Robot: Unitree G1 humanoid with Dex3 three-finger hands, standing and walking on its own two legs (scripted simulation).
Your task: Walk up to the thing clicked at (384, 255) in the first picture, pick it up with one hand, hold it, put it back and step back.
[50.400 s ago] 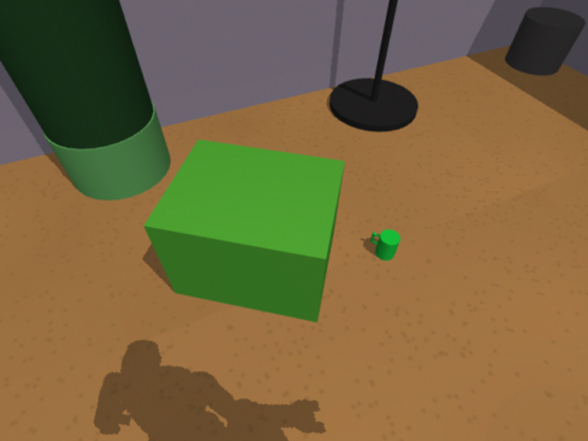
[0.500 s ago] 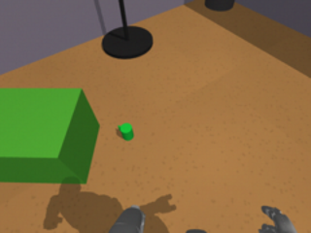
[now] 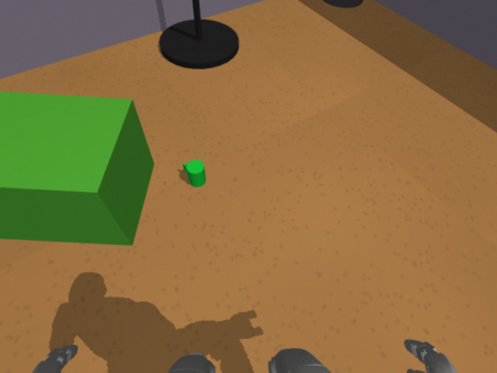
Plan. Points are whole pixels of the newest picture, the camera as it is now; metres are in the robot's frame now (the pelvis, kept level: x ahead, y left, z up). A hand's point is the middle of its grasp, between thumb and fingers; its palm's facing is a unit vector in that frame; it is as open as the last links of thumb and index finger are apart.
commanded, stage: step back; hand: left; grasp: from above
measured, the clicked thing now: (193, 172) +0.98 +0.23 -0.71
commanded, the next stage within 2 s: stand in 1.24 s
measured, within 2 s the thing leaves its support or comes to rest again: neither
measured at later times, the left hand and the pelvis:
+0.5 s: hand out of the picture -0.05 +0.27 -0.14, palm faces +0.07 -0.90 -0.42, open 7.4 cm; pelvis -0.09 -0.02 +0.00, yaw +3 degrees
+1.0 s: hand out of the picture -0.01 +0.27 -0.15, palm faces +0.08 -0.92 -0.37, open 7.4 cm; pelvis -0.06 +0.00 +0.00, yaw +3 degrees
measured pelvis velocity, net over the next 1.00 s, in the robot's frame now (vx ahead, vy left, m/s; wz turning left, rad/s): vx -0.06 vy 0.00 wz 0.05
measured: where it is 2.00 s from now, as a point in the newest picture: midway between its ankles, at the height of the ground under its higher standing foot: outside the picture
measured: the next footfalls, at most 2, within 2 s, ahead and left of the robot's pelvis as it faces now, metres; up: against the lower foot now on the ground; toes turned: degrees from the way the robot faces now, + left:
right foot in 0.10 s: -0.03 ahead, -0.12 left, +0.00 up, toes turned +1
left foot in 0.42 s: -0.05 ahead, +0.12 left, +0.00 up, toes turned +0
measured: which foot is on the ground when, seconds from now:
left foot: down 0.00-0.12, up 0.14-0.40, down 0.42-0.64, up 0.66-0.88, down 0.90-1.00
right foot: up 0.00-0.08, down 0.10-1.00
